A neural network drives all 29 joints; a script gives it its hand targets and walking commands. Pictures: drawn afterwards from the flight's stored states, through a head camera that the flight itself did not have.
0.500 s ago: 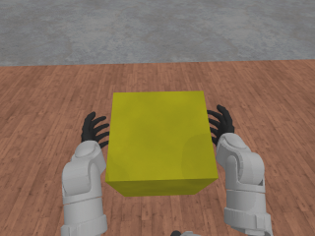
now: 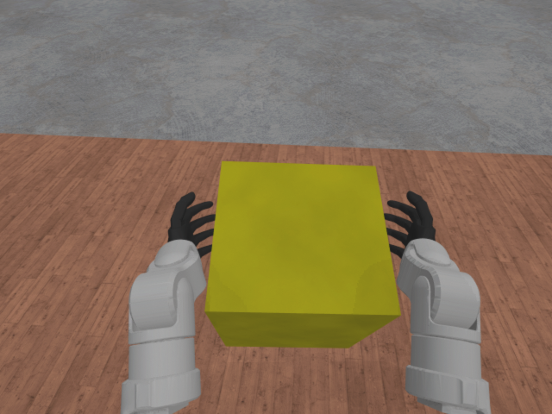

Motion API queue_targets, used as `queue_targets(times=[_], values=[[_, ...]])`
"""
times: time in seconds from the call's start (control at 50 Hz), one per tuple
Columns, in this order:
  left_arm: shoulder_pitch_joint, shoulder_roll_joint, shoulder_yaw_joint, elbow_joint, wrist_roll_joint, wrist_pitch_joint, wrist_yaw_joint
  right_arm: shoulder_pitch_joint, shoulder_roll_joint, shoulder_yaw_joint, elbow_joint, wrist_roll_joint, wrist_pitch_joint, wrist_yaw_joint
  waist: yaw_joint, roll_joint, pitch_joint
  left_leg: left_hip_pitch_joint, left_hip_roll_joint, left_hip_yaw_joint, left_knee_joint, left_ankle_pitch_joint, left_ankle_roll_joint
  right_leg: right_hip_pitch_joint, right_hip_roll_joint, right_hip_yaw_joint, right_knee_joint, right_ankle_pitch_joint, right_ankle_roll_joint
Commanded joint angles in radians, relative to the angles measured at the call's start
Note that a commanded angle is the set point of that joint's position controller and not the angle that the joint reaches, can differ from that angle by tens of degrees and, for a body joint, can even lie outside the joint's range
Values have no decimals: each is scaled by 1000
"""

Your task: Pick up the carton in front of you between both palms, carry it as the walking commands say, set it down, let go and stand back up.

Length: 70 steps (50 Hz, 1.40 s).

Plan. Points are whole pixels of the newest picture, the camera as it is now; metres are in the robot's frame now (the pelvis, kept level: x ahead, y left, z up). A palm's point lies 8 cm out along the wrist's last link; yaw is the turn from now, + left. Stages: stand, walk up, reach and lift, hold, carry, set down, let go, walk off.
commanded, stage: carry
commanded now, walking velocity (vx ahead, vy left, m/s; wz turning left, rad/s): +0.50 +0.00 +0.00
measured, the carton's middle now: (292, 265) +0.35 +0.02 +0.03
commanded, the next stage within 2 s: none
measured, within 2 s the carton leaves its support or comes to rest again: neither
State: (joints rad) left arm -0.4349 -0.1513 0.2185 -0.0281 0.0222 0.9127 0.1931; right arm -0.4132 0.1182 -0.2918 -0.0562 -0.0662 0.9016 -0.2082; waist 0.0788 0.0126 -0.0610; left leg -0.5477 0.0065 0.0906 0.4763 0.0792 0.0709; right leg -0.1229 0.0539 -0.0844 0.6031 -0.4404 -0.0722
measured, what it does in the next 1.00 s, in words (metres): goes down: left foot 0.04 m lower, then right foot 0.03 m lower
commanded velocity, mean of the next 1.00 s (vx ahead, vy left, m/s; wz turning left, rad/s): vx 0.50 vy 0.00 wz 0.00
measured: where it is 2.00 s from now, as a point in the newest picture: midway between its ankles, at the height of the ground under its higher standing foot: (294, 225)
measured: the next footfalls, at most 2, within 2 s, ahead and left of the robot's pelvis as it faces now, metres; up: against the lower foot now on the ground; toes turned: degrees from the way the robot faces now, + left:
left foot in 0.04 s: +0.17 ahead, +0.08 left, -0.04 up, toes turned +3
right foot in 0.50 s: +0.45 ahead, -0.09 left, -0.07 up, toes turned -3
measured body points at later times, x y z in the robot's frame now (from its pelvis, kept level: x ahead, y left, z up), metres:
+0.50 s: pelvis +0.31 -0.01 -0.05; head +0.32 -0.01 +0.40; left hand +0.66 +0.14 +0.06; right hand +0.65 -0.18 +0.06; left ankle +0.14 +0.08 -0.74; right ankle +0.42 -0.09 -0.78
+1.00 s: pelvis +0.61 +0.01 -0.09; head +0.61 +0.02 +0.36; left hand +0.96 +0.18 +0.02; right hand +0.97 -0.14 +0.02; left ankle +0.71 +0.08 -0.82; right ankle +0.43 -0.08 -0.76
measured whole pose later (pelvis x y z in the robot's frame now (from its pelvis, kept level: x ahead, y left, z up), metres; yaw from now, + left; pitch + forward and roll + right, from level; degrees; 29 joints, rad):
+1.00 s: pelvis +0.61 +0.01 -0.09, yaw -2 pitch +5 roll -2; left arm -0.45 -0.12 0.23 -0.01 0.04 0.93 0.21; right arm -0.45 0.12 -0.28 0.01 -0.08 0.90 -0.21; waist 0.06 0.02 -0.10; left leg -0.49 0.00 0.09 0.50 0.02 0.10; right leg -0.19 0.04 -0.06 0.86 -0.51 -0.03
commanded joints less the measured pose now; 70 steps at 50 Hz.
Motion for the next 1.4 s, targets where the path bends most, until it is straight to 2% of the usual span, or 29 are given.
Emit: queue_targets(times=[0.0,0.02,0.06,0.1,0.14,0.26,0.36,0.42,0.44,0.46,0.48,0.5,0.52,0.56,0.62,0.68,0.76,0.84,0.9,0.92,0.94,0.96,0.98,1.0,1.04,1.12,1.2,1.34,1.38], values=[[-490,-660,-555,-36,-133,17,14,-410,620,524,57,101,21,-14,-135,262,-524,920,387,-522,116,623,245,-550,41,49,742,-182,56],[-480,-660,-544,-16,-130,25,19,-416,633,529,62,105,22,-20,-157,259,-552,928,407,-668,69,353,300,-665,19,105,844,-202,27],[-538,-734,-535,-54,-146,8,18,-508,737,583,10,166,11,-2,-163,83,-457,793,339,-605,-5,53,264,-739,-50,132,780,-95,24],[-557,-779,-518,-37,-128,-18,8,-610,810,640,-53,214,-11,26,-133,5,-387,585,282,-470,-42,49,213,-628,-89,124,635,-6,42],[-542,-774,-505,-20,-96,-34,2,-667,833,697,-79,245,-26,45,-113,44,-381,501,264,-407,-76,-1,192,-561,-91,100,518,30,42],[-525,-712,-539,-77,-78,-60,7,-563,785,694,-51,236,-49,45,-153,119,-351,584,193,-232,-21,289,153,-557,-81,47,207,329,40],[-488,-633,-531,-92,-93,-33,12,-489,710,668,-55,211,-25,18,-187,100,-303,615,121,-147,55,277,107,-438,-15,-40,-89,528,14],[-412,-571,-479,-35,-71,0,16,-447,662,639,-16,172,7,-4,-90,57,-352,492,79,-65,340,271,31,-86,-19,-61,-228,647,-22],[-394,-552,-454,-22,-59,8,18,-447,653,630,-6,164,19,-10,-41,-33,-392,291,51,-49,503,33,-4,147,-144,63,-147,843,-44],[-381,-529,-433,-4,-53,15,25,-477,662,627,-8,172,30,-13,-11,-232,-463,-5,-39,-63,742,-476,-32,405,-371,367,-2,1220,-157],[-384,-534,-440,-3,-70,20,34,-471,665,617,10,176,38,-16,-9,-313,-528,-183,-68,-106,909,-726,-32,509,-472,577,-22,1088,-254],[-410,-570,-453,-19,-84,25,33,-483,682,611,12,179,38,-18,-18,-239,-516,-276,-50,-119,965,-706,-15,485,-453,618,-73,797,-271],[-449,-632,-488,-42,-108,18,22,-503,721,597,0,186,33,-15,-1,-123,-472,-309,-22,-125,893,-638,-21,417,-392,576,-109,633,-233],[-574,-718,-542,-73,-150,3,-3,-576,776,583,4,178,18,-1,-17,-25,-366,-230,19,-121,755,-564,-24,184,-356,480,-143,631,-189],[-661,-773,-606,-99,-200,-28,-33,-572,798,571,42,135,-6,7,-33,-97,-361,-137,33,-87,615,-480,-34,73,-320,385,-203,522,-169],[-610,-757,-608,-90,-200,-44,-35,-559,787,588,23,119,-26,3,-19,-141,-361,-162,41,-71,475,-341,-34,120,-290,297,-200,671,-165],[-539,-725,-597,-69,-182,-43,-21,-546,753,604,-15,136,-27,2,9,-129,-329,-156,20,-31,272,-157,-24,183,-231,209,-147,813,-124],[-504,-671,-576,-54,-158,-24,-1,-501,686,578,-6,125,-3,-2,31,-123,-278,-48,-25,28,30,-6,-12,196,-183,147,-90,778,-87],[-491,-655,-561,-24,-130,-2,13,-437,641,537,44,108,17,-3,-78,-67,-353,368,-13,24,-81,108,28,27,-141,69,228,709,-12],[-491,-646,-552,-17,-125,7,17,-425,620,518,65,100,20,-6,-107,51,-408,606,126,-103,24,330,65,-189,-106,43,403,438,28],[-496,-658,-550,-20,-126,17,18,-413,604,502,80,95,20,-14,-116,245,-485,826,351,-429,123,595,183,-462,1,33,623,-116,59],[-478,-658,-542,0,-122,27,24,-411,618,503,86,97,22,-20,-139,281,-548,891,395,-633,68,363,262,-604,24,87,780,-201,53],[-504,-679,-535,8,-126,27,29,-446,638,511,78,106,21,-21,-154,236,-511,869,400,-716,12,153,276,-722,8,115,820,-202,33],[-536,-721,-533,-31,-142,19,27,-500,697,540,31,145,14,-12,-156,149,-478,814,360,-679,-10,-2,265,-765,-27,125,815,-163,26],[-573,-789,-522,-17,-136,-10,16,-604,792,601,-22,197,-8,19,-133,22,-394,605,281,-520,-40,2,198,-657,-82,122,660,-25,46],[-541,-779,-509,3,-76,-45,6,-657,833,691,-45,246,-41,54,-113,74,-379,510,244,-381,-84,15,176,-577,-91,90,497,103,50],[-520,-727,-532,-38,-66,-60,12,-574,785,677,-31,231,-54,48,-138,102,-363,615,211,-280,-44,296,153,-631,-92,67,321,265,53],[-481,-637,-525,-69,-84,-16,18,-483,696,646,-44,194,-14,14,-192,90,-285,667,106,-158,36,346,101,-506,-15,-44,-86,546,13],[-450,-601,-496,-36,-73,8,19,-462,668,632,-19,169,6,1,-160,106,-290,631,102,-137,152,389,73,-355,8,-61,-186,580,-13]])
